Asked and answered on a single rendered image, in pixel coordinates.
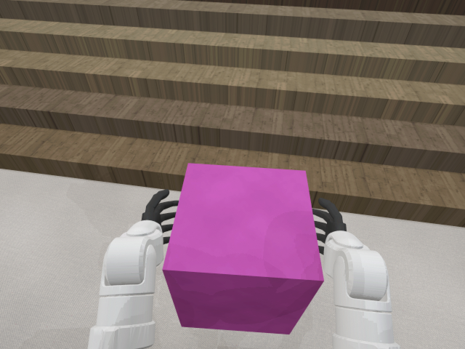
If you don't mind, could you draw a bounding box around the left robot forearm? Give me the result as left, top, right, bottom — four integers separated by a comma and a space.
87, 220, 164, 349

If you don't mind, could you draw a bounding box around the robot right hand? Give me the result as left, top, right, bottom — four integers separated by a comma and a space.
312, 198, 347, 254

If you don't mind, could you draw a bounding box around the carton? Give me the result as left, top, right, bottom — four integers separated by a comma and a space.
162, 163, 324, 334

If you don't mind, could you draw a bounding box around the robot left hand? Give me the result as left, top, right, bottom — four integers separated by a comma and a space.
141, 189, 179, 244

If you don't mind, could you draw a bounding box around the right robot forearm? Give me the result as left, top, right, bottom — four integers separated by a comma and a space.
323, 230, 400, 349

